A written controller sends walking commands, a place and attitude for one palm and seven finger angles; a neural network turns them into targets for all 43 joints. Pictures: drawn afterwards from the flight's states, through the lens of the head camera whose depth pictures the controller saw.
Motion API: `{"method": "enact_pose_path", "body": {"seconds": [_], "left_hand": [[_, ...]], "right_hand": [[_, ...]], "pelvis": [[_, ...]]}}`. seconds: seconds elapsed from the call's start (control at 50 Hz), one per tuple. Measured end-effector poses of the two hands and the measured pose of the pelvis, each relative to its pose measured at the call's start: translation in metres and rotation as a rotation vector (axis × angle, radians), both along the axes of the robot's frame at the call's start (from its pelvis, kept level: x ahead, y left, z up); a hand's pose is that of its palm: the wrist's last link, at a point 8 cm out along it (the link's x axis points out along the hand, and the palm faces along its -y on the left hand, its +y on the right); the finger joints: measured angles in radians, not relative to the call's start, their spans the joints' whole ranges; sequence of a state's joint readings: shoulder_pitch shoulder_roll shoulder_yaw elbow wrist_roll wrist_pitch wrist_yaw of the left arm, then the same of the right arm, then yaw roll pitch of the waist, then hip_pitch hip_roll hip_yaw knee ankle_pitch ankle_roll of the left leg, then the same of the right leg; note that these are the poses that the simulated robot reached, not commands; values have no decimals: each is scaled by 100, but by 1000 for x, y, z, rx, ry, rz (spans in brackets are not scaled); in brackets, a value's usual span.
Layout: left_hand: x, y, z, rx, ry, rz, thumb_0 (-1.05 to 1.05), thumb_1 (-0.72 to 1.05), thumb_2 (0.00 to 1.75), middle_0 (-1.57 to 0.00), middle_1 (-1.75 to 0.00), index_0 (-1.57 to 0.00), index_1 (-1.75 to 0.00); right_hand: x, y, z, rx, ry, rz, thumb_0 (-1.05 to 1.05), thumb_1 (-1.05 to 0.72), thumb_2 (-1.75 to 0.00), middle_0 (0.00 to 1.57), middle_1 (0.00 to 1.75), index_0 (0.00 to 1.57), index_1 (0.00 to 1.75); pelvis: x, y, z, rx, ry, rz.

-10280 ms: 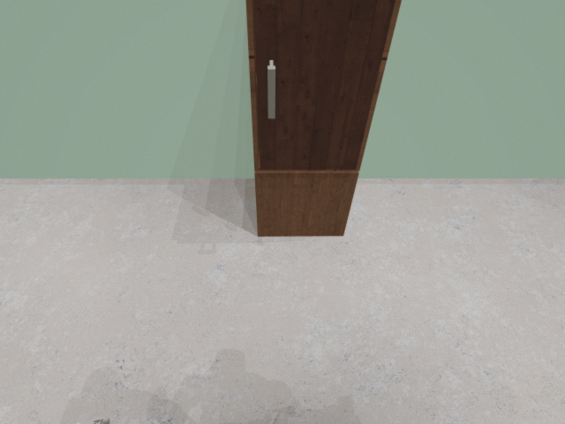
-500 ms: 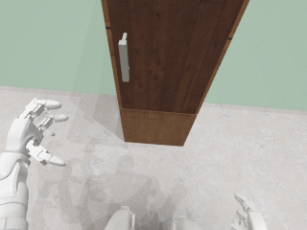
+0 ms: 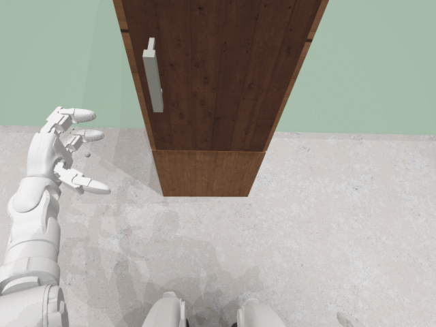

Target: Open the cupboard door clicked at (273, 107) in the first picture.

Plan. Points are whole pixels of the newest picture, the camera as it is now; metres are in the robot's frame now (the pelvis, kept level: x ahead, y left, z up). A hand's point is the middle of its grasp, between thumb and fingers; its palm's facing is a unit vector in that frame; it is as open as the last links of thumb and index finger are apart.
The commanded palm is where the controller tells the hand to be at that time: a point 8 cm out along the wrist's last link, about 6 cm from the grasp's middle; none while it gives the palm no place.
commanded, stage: move the hooked fingers beside the handle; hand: left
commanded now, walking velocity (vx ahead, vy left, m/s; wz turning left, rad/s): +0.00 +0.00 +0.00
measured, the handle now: (155, 77) +0.61 +0.14 +0.05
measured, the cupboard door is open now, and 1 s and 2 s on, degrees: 0 0 0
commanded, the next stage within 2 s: slide the fingers in behind the handle in 1.66 s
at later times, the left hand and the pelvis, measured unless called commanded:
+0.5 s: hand (112, 118) +0.49 +0.21 +0.05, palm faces +0.03 -1.00 -0.02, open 14.0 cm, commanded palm +0.48 +0.26 +0.05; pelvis +0.00 +0.00 -0.02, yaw -1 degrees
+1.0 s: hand (126, 93) +0.56 +0.20 +0.05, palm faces +0.02 -1.00 -0.01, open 14.0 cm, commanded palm +0.54 +0.23 +0.04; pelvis +0.00 +0.00 -0.02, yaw -3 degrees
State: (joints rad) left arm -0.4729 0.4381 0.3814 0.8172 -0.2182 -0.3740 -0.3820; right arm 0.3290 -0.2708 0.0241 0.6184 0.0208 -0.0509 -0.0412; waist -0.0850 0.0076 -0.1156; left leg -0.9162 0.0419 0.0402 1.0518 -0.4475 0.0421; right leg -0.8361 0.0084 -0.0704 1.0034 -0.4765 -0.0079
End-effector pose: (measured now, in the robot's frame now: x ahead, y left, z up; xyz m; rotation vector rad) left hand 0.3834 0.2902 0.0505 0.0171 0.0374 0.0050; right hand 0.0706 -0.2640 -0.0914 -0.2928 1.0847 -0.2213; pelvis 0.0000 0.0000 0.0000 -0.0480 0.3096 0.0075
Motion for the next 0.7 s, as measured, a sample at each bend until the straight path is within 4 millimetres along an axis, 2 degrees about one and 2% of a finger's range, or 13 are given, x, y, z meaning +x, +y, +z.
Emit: {"method": "enact_pose_path", "body": {"seconds": [0.36, 0.7], "left_hand": [[59, -17, -1, -4, 5, 11, -1, -50, 30, -30, -120, -30, -120], [122, -31, -2, -4, 15, 24, -1, -50, 30, -30, -120, -30, -120]], "right_hand": [[-35, -1, -13, 5, 150, -55, 1, -90, -89, 20, 30, 20, 30], [-88, -5, -16, -10, 310, -134, 1, -90, -89, 20, 30, 20, 30]], "pelvis": [[-1, -1, -9, -4, 48, -9], [-2, -5, -20, -16, 122, -24]]}}
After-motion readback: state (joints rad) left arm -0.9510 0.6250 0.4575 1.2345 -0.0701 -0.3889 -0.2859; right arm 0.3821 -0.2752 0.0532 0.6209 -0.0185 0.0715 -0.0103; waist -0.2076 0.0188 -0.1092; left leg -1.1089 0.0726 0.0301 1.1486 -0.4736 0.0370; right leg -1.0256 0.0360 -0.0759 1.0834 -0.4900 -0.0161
